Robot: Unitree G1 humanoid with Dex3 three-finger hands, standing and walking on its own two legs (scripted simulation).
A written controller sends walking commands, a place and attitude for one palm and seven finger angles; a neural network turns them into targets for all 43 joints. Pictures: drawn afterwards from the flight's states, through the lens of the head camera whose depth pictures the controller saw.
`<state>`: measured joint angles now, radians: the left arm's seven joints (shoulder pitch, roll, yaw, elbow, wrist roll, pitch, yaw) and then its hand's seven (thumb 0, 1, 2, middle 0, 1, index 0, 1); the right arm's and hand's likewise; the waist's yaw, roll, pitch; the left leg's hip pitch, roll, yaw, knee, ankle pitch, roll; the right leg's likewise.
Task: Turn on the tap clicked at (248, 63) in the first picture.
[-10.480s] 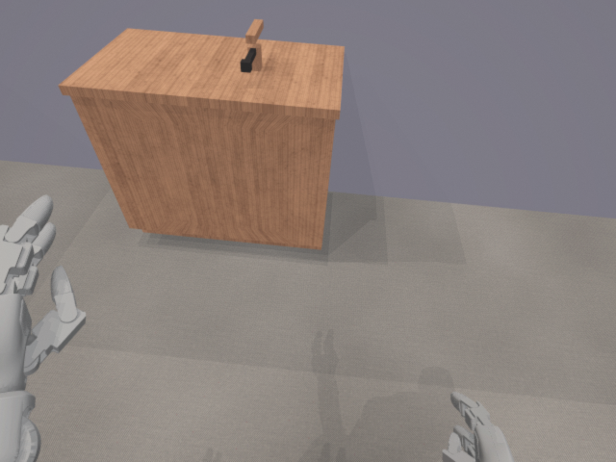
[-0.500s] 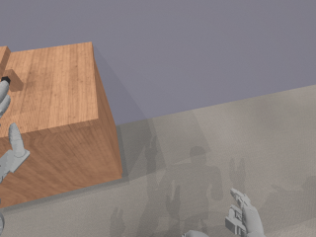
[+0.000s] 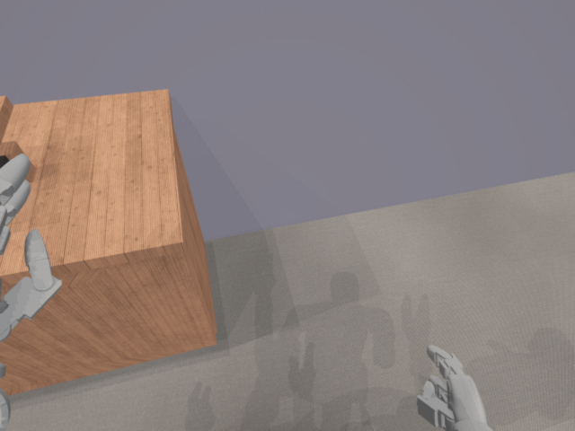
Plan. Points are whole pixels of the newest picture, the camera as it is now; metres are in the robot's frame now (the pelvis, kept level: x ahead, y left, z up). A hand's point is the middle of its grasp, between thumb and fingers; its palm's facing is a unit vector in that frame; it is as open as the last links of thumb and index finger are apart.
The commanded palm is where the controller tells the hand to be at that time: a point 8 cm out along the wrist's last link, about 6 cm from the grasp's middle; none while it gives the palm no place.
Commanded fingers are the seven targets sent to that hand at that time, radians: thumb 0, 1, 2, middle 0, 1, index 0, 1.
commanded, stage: come to a stop and stand still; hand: left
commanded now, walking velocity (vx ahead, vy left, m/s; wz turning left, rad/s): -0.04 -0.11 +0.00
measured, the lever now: out of the picture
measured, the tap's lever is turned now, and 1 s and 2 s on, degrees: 0 0 0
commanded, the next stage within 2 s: look again from close up in 1.40 s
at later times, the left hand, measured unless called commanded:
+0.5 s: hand (70, 340) +0.17 +0.20 +0.17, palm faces +0.38 -0.83 -0.40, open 7.5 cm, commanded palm +0.11 +0.25 +0.18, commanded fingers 0.00 0.90 0.90 -0.20 -0.30 -0.20 -0.30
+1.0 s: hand (31, 359) +0.15 +0.23 +0.16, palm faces +0.40 -0.83 -0.39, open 7.5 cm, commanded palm +0.10 +0.27 +0.18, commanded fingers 0.00 0.90 0.90 -0.20 -0.30 -0.20 -0.30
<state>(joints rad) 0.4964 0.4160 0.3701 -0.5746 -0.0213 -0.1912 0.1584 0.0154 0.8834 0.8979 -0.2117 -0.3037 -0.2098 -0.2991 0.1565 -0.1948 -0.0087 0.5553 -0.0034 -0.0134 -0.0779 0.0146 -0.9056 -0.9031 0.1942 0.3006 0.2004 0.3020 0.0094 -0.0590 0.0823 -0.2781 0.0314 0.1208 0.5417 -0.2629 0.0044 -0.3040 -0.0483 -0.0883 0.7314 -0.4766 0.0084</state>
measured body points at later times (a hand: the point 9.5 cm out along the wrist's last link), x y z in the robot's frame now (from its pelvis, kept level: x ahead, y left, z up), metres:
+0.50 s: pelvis -0.04 -0.03 +0.00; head -0.03 -0.04 +0.45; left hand +0.14 +0.24 +0.19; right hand +0.10 -0.28 -0.10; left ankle -0.04 +0.09 -0.73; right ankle -0.02 -0.10 -0.73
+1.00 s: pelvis -0.06 -0.01 +0.01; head -0.06 -0.01 +0.46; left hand +0.13 +0.27 +0.19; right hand +0.10 -0.23 -0.08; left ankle -0.04 +0.09 -0.73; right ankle -0.02 -0.10 -0.73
